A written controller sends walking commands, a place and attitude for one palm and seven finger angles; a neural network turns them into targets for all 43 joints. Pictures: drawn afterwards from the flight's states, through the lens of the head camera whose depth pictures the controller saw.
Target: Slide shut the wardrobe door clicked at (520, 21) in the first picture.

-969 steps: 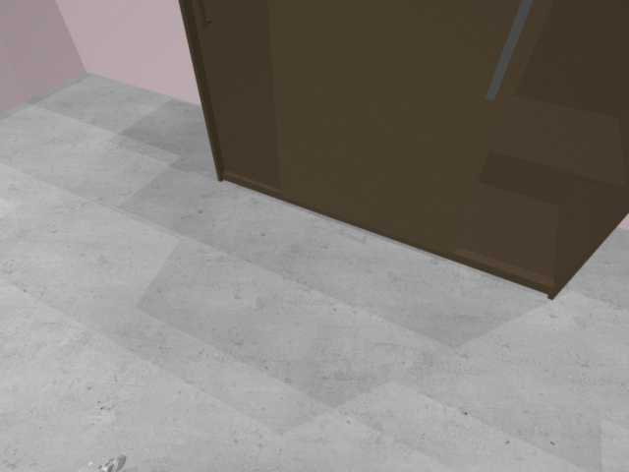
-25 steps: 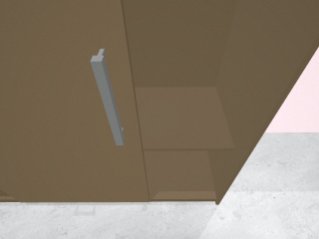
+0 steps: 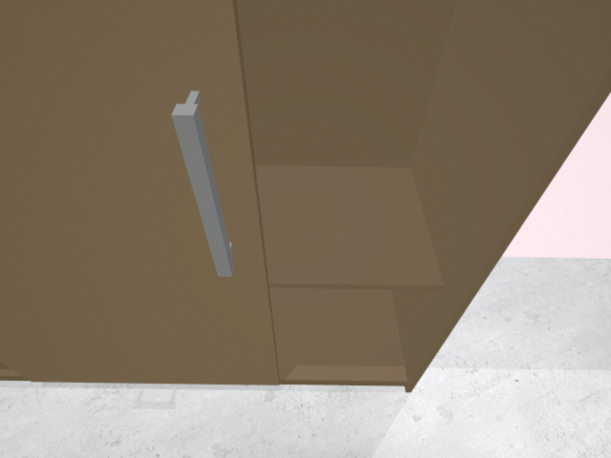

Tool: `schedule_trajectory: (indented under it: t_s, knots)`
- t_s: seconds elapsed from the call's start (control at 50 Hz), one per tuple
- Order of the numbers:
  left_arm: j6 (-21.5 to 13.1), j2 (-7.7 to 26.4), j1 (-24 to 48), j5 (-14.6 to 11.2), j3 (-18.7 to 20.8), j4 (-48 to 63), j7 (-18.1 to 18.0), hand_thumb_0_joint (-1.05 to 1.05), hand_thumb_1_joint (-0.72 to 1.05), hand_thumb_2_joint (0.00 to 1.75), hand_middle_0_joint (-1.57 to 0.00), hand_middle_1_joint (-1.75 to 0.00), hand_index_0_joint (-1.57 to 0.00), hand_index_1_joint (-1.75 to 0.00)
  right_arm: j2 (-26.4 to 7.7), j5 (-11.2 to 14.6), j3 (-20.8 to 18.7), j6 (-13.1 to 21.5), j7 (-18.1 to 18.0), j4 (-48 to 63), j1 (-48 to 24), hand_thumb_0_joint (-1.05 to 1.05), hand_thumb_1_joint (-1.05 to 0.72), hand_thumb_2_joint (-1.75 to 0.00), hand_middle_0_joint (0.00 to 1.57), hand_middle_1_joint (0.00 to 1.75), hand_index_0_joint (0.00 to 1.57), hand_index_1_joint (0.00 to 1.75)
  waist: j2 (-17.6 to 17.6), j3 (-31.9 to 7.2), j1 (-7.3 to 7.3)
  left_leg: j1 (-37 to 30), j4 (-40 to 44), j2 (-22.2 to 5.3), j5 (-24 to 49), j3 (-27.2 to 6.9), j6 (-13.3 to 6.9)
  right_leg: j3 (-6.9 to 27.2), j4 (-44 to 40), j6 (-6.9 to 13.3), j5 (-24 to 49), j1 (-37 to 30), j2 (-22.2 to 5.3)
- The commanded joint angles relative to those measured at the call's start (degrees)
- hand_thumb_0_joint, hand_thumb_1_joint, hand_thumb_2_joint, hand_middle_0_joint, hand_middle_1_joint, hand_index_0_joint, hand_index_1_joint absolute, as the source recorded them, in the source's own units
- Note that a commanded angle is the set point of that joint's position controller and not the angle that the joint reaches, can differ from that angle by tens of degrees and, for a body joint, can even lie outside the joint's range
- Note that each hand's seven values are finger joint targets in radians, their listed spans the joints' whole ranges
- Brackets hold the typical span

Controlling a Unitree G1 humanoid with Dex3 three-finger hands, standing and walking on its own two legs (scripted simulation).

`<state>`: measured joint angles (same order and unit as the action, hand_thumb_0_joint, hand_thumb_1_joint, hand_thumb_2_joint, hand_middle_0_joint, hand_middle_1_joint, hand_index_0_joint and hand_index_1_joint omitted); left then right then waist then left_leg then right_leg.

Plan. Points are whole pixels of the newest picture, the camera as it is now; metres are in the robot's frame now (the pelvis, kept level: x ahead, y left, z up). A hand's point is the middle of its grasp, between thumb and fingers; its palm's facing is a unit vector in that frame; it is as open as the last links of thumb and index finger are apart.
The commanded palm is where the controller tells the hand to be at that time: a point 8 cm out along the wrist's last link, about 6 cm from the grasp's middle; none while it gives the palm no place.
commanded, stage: look again from close up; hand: left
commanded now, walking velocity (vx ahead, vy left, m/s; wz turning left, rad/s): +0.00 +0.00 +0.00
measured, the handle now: (212, 197) +0.43 +0.16 +0.11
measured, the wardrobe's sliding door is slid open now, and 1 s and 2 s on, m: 0.41 0.41 0.41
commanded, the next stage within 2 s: raise the hand with hooked fingers in 0.66 s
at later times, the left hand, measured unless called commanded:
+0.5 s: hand out of the picture -0.03 +0.16 -0.18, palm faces +0.02 -0.98 -0.18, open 7.3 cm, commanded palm none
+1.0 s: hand (167, 398) +0.19 +0.18 +0.01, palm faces +0.20 -0.97 -0.09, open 7.6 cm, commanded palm +0.09 +0.23 -0.04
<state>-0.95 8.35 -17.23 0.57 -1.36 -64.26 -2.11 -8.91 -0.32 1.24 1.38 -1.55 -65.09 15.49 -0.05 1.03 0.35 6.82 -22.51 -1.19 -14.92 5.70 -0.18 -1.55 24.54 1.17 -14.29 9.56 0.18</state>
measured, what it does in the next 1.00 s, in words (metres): stands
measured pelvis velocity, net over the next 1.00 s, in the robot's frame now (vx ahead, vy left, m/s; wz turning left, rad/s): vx -0.03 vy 0.01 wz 0.06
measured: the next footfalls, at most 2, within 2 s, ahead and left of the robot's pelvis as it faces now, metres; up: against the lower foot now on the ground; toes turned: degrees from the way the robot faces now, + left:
none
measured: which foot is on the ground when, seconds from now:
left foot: down 0.00-1.00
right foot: down 0.00-1.00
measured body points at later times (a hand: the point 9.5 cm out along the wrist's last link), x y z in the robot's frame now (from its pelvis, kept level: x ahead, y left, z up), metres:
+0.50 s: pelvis -0.01 +0.00 +0.00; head +0.00 -0.01 +0.45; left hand -0.03 +0.21 -0.16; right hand -0.02 -0.21 -0.16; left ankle -0.03 +0.11 -0.74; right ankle -0.01 -0.10 -0.74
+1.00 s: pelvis -0.03 +0.01 -0.02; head -0.03 -0.01 +0.43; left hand +0.17 +0.24 +0.02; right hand +0.11 -0.26 -0.12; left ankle -0.03 +0.11 -0.74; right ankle -0.01 -0.10 -0.74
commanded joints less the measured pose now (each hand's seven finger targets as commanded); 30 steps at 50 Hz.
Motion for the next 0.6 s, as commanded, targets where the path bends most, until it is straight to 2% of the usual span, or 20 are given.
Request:
schedule_trajectory:
  t_s: [0.0, 0.02, 0.16, 0.2, 0.28, 0.46, 0.58]
  knots:
    - [-1.1, 6.2, -3.8, 0.2, 1.4, 1.7, -0.5, 0.00, 0.90, 0.90, -0.20, -0.30, -0.20, -0.30, -4.9, -0.1, -0.8, 0.4, -0.1, 0.9, 3.6, 0.00, -0.90, -0.90, 0.20, 0.30, 0.20, 0.30, -0.8, 2.9, -0.30, 1.4, 3.9, -5.4, 8.4, -5.2, -1.0, 5.9, -4.2, 1.2, 12.1, 1.4, -6.3]
    - [-1.0, 6.0, -4.0, 0.1, 1.3, 1.7, -0.5, 0.00, 0.90, 0.90, -0.20, -0.30, -0.20, -0.30, -5.1, -0.1, -0.9, 0.5, -0.1, 1.0, 3.4, 0.00, -0.90, -0.90, 0.20, 0.30, 0.20, 0.30, 0.1, 3.1, -0.32, 1.6, 3.7, -5.2, 8.3, -5.1, -1.0, 6.1, -4.3, 1.2, 12.1, 1.7, -6.5]
    - [-1.0, 5.6, -4.6, 0.1, 1.4, 1.5, -0.5, 0.00, 0.90, 0.90, -0.20, -0.30, -0.20, -0.30, -4.6, -0.2, -0.8, 0.4, -0.1, 0.6, 4.4, 0.00, -0.90, -0.90, 0.20, 0.30, 0.20, 0.30, 0.4, 2.9, -0.30, 1.7, 4.0, -5.3, 7.6, -5.1, -0.9, 6.1, -4.5, 1.3, 10.7, 1.7, -6.3]
    - [-1.0, 5.5, -4.8, 0.1, 1.4, 1.4, -0.5, 0.00, 0.90, 0.90, -0.20, -0.30, -0.20, -0.30, -4.3, -0.1, -0.8, 0.4, -0.1, 0.5, 4.5, 0.00, -0.90, -0.90, 0.20, 0.30, 0.20, 0.30, -0.5, 3.1, -0.25, 2.0, 4.2, -5.3, 6.9, -5.2, -1.0, 6.0, -4.8, 1.3, 10.3, 1.6, -6.2]
    - [-1.0, 5.0, -5.1, 0.1, 1.3, 1.4, -0.5, 0.00, 0.90, 0.90, -0.20, -0.30, -0.20, -0.30, -4.3, -0.2, -0.8, 0.4, -0.1, 0.4, 5.1, 0.00, -0.90, -0.90, 0.20, 0.30, 0.20, 0.30, 0.4, 3.5, -0.32, 2.0, 4.4, -5.4, 7.0, -5.3, -1.0, 6.1, -4.6, 1.3, 9.3, 2.4, -6.1]
    - [-0.9, 4.7, -5.5, 0.1, 1.4, 1.4, -0.5, 0.00, 0.90, 0.90, -0.20, -0.30, -0.20, -0.30, -3.8, -0.1, -0.9, 0.3, -0.1, 0.2, 5.7, 0.00, -0.90, -0.90, 0.20, 0.30, 0.20, 0.30, -0.2, 4.4, -0.28, 2.8, 4.3, -5.2, 5.4, -5.2, -1.0, 6.4, -4.9, 1.3, 7.5, 3.2, -5.9]
    - [-1.0, 4.6, -5.7, 0.1, 1.5, 1.4, -0.6, 0.00, 0.90, 0.90, -0.20, -0.30, -0.20, -0.30, -3.5, -0.1, -1.0, 0.4, -0.2, 0.2, 6.2, 0.00, -0.90, -0.90, 0.20, 0.30, 0.20, 0.30, -0.3, 3.1, -0.33, 2.5, 3.9, -5.3, 6.4, -5.2, -0.9, 6.3, -4.5, 1.4, 8.8, 2.5, -5.9]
